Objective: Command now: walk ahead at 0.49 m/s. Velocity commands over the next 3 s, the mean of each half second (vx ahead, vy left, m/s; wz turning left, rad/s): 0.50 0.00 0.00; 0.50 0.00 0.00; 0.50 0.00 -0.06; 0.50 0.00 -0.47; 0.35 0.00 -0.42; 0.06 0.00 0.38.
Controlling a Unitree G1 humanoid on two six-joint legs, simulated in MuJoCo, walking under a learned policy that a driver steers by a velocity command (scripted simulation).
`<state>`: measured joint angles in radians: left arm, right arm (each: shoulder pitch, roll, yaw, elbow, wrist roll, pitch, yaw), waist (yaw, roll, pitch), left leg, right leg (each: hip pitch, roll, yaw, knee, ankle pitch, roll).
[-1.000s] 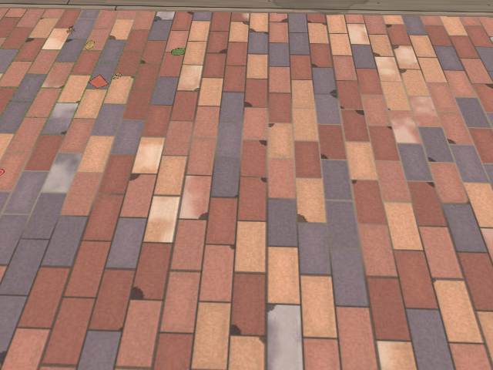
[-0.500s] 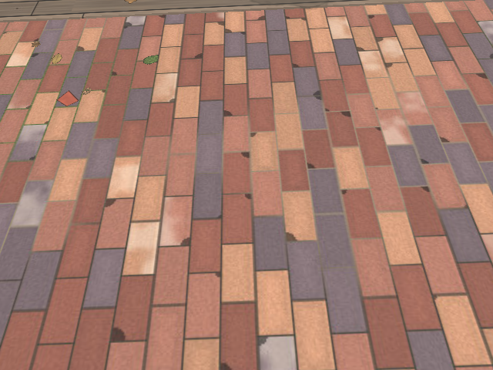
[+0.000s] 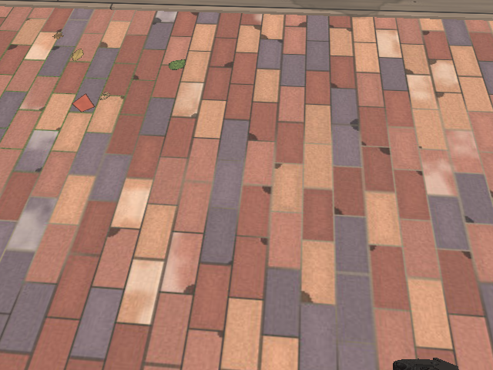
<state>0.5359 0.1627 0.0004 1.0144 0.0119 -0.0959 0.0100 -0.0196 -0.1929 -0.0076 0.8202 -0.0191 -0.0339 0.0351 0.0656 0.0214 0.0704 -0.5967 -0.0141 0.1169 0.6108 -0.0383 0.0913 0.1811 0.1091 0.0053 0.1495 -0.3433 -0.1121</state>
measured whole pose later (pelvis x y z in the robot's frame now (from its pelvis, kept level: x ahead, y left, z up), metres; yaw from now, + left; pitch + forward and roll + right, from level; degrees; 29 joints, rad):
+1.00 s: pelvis +0.54 -0.04 +0.02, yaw +1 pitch +0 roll -1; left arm 0.47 0.17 0.03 1.07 0.01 -0.10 0.00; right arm 0.09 -0.21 -0.03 0.92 -0.02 -0.04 0.03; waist 0.05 0.04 0.04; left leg -0.64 0.10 0.03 0.76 -0.03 0.03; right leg 0.02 0.09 -0.08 0.19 -0.22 -0.09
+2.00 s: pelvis +1.07 -0.07 +0.01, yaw -19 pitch +0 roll +0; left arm 0.34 0.24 0.08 0.96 0.00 -0.05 0.00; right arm 0.13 -0.24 -0.05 0.83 -0.04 -0.05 0.01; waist 0.03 0.03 0.05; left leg -0.63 0.13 -0.04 1.00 -0.22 -0.04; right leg -0.14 0.15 0.03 0.32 -0.18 -0.14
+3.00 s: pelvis +1.31 -0.10 +0.01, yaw -14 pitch +0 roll +0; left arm 0.19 0.25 0.03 0.79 0.03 0.01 0.04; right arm 0.22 -0.29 -0.07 0.78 -0.01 0.09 0.03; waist 0.00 0.02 0.05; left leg -0.37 0.00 0.02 0.85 -0.45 -0.02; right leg -0.23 -0.04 -0.14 0.45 -0.22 -0.02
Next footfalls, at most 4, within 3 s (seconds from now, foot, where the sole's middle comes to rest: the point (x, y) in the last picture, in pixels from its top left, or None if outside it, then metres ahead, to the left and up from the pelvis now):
0.06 left None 0.21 0.06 -0.77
0.62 right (321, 343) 0.51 -0.11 -0.77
1.18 left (259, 243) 0.81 0.07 -0.77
1.74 right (316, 174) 1.09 -0.11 -0.77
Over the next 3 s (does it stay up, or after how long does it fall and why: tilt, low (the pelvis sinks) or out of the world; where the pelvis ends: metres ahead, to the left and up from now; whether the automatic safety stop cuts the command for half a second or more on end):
stays up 1.31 -0.10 0.01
